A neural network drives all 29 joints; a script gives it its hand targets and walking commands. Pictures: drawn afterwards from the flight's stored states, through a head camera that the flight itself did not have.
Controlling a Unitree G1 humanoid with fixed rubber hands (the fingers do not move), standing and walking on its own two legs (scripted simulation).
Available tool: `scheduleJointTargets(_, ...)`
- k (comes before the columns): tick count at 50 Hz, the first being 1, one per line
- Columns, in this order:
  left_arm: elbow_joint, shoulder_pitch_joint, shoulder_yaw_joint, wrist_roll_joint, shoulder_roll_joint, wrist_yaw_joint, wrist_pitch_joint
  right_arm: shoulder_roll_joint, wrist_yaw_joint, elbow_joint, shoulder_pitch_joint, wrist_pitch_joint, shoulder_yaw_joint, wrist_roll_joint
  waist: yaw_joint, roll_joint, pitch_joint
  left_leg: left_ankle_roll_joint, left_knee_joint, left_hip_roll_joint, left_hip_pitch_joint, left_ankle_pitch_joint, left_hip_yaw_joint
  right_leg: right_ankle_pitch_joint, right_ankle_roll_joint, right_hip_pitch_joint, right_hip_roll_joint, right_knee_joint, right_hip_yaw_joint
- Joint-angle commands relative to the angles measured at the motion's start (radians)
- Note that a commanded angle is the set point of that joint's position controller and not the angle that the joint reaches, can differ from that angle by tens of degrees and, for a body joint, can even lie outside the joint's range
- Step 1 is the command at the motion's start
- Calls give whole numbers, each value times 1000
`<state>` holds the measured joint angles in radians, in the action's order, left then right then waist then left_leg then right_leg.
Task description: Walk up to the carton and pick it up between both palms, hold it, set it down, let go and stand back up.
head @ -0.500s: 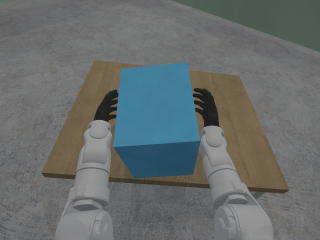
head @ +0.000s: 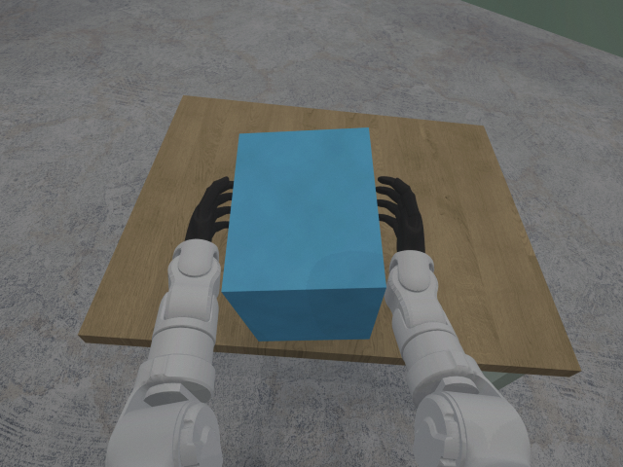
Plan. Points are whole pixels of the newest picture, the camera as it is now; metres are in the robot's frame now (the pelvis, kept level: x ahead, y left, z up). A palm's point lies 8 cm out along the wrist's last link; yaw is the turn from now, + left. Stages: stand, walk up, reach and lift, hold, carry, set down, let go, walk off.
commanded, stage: set down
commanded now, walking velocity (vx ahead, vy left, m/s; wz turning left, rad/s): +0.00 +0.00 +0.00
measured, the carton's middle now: (308, 243) +0.41 +0.00 +0.03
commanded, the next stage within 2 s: none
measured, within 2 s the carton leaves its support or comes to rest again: neither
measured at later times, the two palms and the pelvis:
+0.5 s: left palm (206, 243) +0.39 +0.14 +0.04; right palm (400, 244) +0.39 -0.12 +0.06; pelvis -0.01 +0.01 +0.00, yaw +0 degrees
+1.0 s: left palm (210, 253) +0.39 +0.14 +0.01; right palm (391, 253) +0.40 -0.12 +0.02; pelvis +0.00 +0.01 +0.00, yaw +0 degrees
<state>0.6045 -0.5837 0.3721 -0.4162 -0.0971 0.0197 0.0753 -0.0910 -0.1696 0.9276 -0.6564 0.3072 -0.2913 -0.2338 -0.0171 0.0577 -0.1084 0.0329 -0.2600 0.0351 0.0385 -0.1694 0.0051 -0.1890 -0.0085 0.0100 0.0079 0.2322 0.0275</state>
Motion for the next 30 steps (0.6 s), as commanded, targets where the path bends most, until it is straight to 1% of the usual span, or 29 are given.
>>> scheduleJointTargets(1, 32, -587, -234, 36, -485, 75, -114, -497, 150, 47, -474, 87, 163, -80, 42, -61, 497, 18, -76, -21, -31, 480, 127, 528, -32, 37, -22, 61, 91)
scheduleJointTargets(2, 33, -603, -239, 39, -492, 72, -121, -499, 152, 52, -477, 91, 151, -87, 37, -67, 510, 21, -79, -20, -37, 480, 128, 507, -29, 20, -25, 59, 95)
scheduleJointTargets(3, 39, -608, -239, 39, -494, 66, -127, -498, 156, 48, -488, 95, 142, -91, 42, -72, 519, 23, -82, -16, -42, 483, 128, 482, -25, -3, -27, 56, 98)
scheduleJointTargets(7, 69, -658, -231, 45, -502, 49, -157, -505, 170, 59, -517, 105, 96, -123, 40, -75, 559, 25, -81, -12, -29, 457, 131, 413, -15, -51, -29, 46, 104)
scheduleJointTargets(9, 90, -669, -216, 40, -501, 41, -170, -511, 176, 60, -524, 105, 70, -143, 45, -76, 574, 24, -78, -10, -20, 436, 136, 384, -11, -67, -28, 44, 103)
scheduleJointTargets(12, 124, -673, -187, 28, -493, 32, -186, -514, 186, 61, -534, 101, 42, -167, 54, -72, 584, 20, -71, -9, -2, 409, 141, 360, -9, -69, -26, 44, 102)
scheduleJointTargets(17, 164, -681, -147, 8, -492, 27, -197, -521, 198, 85, -529, 81, -15, -209, 54, -77, 582, 17, -61, -8, 11, 375, 147, 322, -7, -80, -26, 44, 103)
scheduleJointTargets(20, 188, -663, -123, -3, -480, 30, -197, -525, 203, 92, -523, 70, -33, -222, 59, -67, 566, 12, -58, -10, 27, 373, 149, 335, -11, -72, -25, 49, 97)
scheduleJointTargets(22, 193, -658, -119, -7, -478, 33, -197, -530, 203, 108, -515, 63, -47, -233, 51, -70, 567, 14, -62, -12, 29, 389, 146, 353, -12, -69, -26, 54, 97)
scheduleJointTargets(25, 176, -665, -126, -5, -487, 31, -208, -540, 202, 125, -498, 66, -59, -246, 41, -79, 599, 20, -76, -10, 13, 444, 143, 393, -14, -75, -27, 62, 98)
scheduleJointTargets(28, 180, -665, -124, -10, -487, 30, -223, -552, 200, 125, -506, 77, -65, -256, 37, -87, 629, 26, -95, -10, 18, 493, 141, 441, -15, -76, -28, 74, 95)
scheduleJointTargets(30, 181, -660, -131, -5, -494, 26, -239, -564, 199, 119, -515, 93, -58, -261, 43, -87, 676, 30, -109, -9, 22, 535, 140, 484, -14, -74, -27, 83, 95)
